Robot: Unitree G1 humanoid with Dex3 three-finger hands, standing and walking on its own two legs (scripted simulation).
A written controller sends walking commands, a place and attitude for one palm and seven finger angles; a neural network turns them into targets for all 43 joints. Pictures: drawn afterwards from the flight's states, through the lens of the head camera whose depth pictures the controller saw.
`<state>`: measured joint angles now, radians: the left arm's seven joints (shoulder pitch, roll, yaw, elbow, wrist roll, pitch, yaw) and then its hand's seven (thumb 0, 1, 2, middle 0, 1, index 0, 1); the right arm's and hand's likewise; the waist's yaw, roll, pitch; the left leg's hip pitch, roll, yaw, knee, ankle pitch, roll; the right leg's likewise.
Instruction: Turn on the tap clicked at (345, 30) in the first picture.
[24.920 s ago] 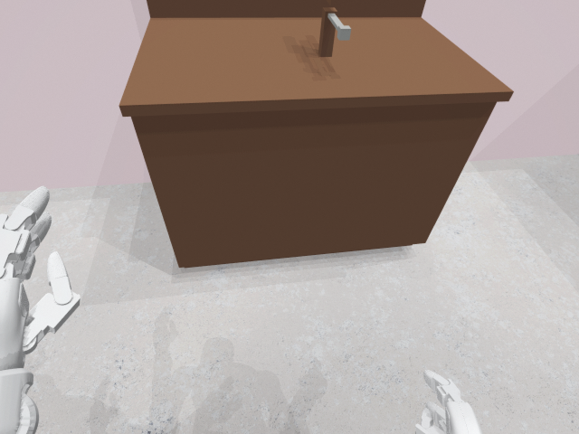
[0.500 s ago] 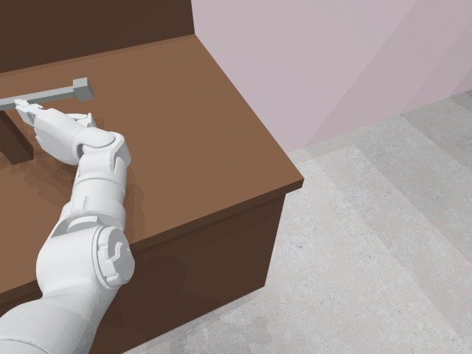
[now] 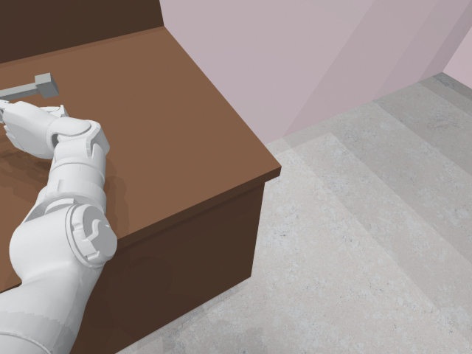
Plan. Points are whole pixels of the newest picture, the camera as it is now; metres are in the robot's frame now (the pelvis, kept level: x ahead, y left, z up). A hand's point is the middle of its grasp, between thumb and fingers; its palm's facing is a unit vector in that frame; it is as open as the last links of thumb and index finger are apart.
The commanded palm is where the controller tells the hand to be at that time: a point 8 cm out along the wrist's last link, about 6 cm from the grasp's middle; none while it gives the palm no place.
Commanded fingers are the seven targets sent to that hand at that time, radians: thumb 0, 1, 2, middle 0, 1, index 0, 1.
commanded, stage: lift the hand up off the lever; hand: left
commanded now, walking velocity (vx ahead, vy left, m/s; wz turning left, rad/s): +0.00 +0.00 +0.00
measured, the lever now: (47, 85) +0.55 +0.29 +0.17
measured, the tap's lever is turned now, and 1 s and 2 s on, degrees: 86 86 86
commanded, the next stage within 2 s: none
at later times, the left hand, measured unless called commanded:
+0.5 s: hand (56, 112) +0.49 +0.26 +0.16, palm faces +0.88 -0.46 -0.11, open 8.1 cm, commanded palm +0.44 +0.28 +0.20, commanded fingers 0.00 0.90 0.90 -0.15 -0.15 -0.15 -0.15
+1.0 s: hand (23, 91) +0.47 +0.27 +0.22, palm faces +0.85 -0.52 -0.07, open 7.8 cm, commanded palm +0.42 +0.28 +0.22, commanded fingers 0.00 0.90 0.90 -0.15 -0.15 -0.15 -0.15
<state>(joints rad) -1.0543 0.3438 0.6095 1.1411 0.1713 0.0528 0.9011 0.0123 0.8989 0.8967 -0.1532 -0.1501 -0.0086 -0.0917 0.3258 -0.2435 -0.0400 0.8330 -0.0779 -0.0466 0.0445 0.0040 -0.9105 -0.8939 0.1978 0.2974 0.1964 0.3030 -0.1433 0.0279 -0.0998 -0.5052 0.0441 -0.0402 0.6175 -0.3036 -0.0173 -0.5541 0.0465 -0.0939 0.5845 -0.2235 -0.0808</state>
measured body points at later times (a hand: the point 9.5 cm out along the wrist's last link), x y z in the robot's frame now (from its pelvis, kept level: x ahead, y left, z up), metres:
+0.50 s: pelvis +0.01 -0.01 +0.00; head +0.05 -0.02 +0.45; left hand +0.44 +0.28 +0.17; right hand +0.06 -0.26 -0.13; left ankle +0.00 +0.16 -0.72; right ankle +0.04 -0.06 -0.72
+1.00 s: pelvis +0.03 +0.01 +0.01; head +0.03 -0.01 +0.46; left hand +0.42 +0.29 +0.22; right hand +0.13 -0.24 -0.12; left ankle +0.00 +0.16 -0.72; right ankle +0.04 -0.06 -0.72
